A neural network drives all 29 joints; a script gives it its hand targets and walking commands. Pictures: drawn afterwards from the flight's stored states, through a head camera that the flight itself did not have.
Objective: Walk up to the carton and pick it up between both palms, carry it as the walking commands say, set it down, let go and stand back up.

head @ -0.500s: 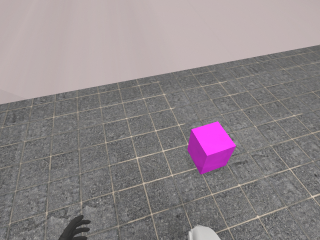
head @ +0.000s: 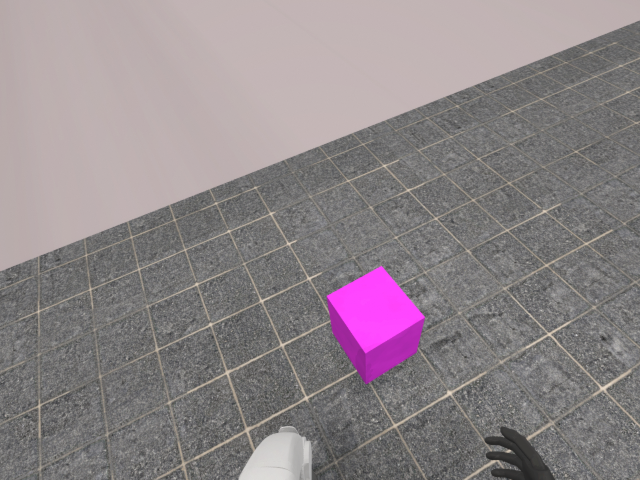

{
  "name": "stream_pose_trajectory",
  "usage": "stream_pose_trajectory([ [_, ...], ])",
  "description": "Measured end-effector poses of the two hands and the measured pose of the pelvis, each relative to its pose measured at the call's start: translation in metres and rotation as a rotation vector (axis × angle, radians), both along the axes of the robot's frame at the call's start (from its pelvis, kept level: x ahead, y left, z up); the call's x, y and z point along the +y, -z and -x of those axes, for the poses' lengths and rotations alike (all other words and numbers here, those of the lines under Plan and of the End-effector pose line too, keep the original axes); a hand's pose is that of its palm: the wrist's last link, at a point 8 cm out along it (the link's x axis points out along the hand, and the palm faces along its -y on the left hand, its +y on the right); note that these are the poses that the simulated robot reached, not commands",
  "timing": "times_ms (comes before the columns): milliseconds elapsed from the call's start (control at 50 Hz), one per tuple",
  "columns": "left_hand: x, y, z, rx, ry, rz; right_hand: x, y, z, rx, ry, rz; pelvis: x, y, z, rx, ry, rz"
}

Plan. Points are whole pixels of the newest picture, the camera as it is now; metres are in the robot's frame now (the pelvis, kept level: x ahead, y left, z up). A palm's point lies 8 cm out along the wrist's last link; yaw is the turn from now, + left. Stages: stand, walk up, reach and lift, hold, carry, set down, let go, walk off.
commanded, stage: walk up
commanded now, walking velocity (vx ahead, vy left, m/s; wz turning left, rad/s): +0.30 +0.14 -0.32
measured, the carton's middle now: (373, 325) +0.63 -0.02 -0.66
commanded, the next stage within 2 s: none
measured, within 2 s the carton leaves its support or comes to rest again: neither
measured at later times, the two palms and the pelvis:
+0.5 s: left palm (164, 398) +0.24 +0.32 -0.15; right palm out of the picture +0.14 -0.19 -0.12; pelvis +0.16 +0.07 +0.00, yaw -6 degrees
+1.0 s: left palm (214, 410) +0.22 +0.22 -0.13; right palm out of the picture +0.08 -0.23 -0.16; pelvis +0.12 +0.01 -0.01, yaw -8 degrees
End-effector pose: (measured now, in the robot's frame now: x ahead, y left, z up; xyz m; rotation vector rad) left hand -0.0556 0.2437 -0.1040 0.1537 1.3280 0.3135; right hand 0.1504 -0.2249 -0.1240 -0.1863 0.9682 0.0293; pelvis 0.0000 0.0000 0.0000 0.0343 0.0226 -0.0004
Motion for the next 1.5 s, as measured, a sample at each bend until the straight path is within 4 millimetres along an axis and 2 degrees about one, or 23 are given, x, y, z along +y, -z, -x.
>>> stream_pose_trajectory([
  [60,0.010,0.002,-0.017,0.038,0.004,-0.011,0.008,-0.001,-0.032,-0.009,0.006,-0.004,0.008,0.002,-0.025,-0.001,0.021,0.001],
  [140,0.032,0.013,-0.049,0.071,0.010,-0.017,0.025,-0.002,-0.080,-0.033,0.008,0.005,0.025,0.009,-0.062,0.000,0.039,0.008],
  [200,0.053,0.028,-0.081,0.090,0.027,-0.008,0.038,-0.001,-0.117,-0.066,0.026,0.034,0.042,0.019,-0.094,0.000,0.054,0.013],
  [240,0.068,0.044,-0.109,0.094,0.061,0.004,0.042,0.003,-0.131,-0.092,0.051,0.074,0.054,0.030,-0.113,0.000,0.073,0.019],
  [260,0.073,0.049,-0.126,0.084,0.072,0.008,0.042,0.004,-0.129,-0.084,0.067,0.087,0.058,0.031,-0.119,0.000,0.077,0.020],
  [300,0.079,0.051,-0.162,0.053,0.103,0.019,0.040,0.004,-0.112,-0.031,0.117,0.105,0.064,0.026,-0.130,-0.006,0.090,0.029],
  [380,0.082,0.048,-0.231,-0.006,0.188,0.057,0.039,-0.003,-0.060,0.110,0.223,0.135,0.070,0.012,-0.148,-0.018,0.106,0.049],
  [440,0.078,0.046,-0.270,-0.036,0.227,0.072,0.040,-0.007,-0.023,0.201,0.282,0.152,0.071,0.005,-0.155,-0.023,0.104,0.065],
  [520,0.068,0.045,-0.302,-0.065,0.262,0.087,0.039,-0.009,0.012,0.290,0.324,0.170,0.067,0.002,-0.156,-0.027,0.109,0.077],
  [600,0.053,0.043,-0.315,-0.078,0.287,0.093,0.027,-0.005,0.027,0.314,0.358,0.175,0.058,0.004,-0.151,-0.029,0.122,0.077],
  [720,0.021,0.036,-0.322,-0.124,0.329,0.063,-0.003,0.015,0.029,0.292,0.396,0.137,0.035,0.012,-0.141,-0.030,0.142,0.053],
  [780,0.007,0.034,-0.315,-0.160,0.339,0.023,-0.018,0.032,0.034,0.298,0.402,0.109,0.021,0.020,-0.133,-0.034,0.152,0.032],
  [880,-0.010,0.019,-0.293,-0.153,0.335,0.016,-0.013,0.033,0.048,0.350,0.386,0.042,0.011,0.007,-0.124,-0.036,0.143,0.022],
  [980,-0.022,0.024,-0.282,-0.156,0.321,0.046,-0.003,0.033,0.065,0.387,0.384,0.022,0.007,0.006,-0.117,-0.032,0.135,0.031],
  [1040,-0.022,0.035,-0.272,-0.142,0.302,0.068,0.002,0.034,0.073,0.388,0.387,0.039,0.009,0.011,-0.113,-0.030,0.128,0.051],
  [1120,-0.020,0.042,-0.250,-0.107,0.265,0.099,0.012,0.025,0.082,0.391,0.369,0.040,0.010,0.007,-0.105,-0.046,0.129,0.039],
  [1360,0.000,0.047,-0.177,0.044,0.207,0.092,0.030,0.028,0.100,0.412,0.353,0.023,0.018,0.006,-0.092,-0.053,0.126,0.031],
  [1440,0.002,0.047,-0.165,0.064,0.178,0.089,0.033,0.030,0.105,0.418,0.355,0.012,0.019,0.007,-0.090,-0.046,0.111,0.035],
  [1500,0.012,0.049,-0.168,0.016,0.128,0.053,0.026,0.034,0.099,0.409,0.341,0.019,0.019,0.014,-0.086,-0.033,0.061,0.045],
])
